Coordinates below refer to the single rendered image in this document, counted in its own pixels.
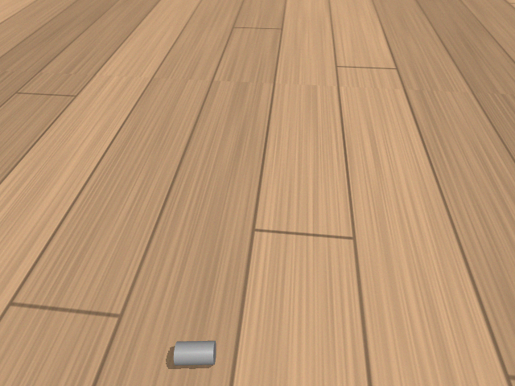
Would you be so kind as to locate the can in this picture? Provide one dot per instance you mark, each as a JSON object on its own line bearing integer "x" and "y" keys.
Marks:
{"x": 195, "y": 353}

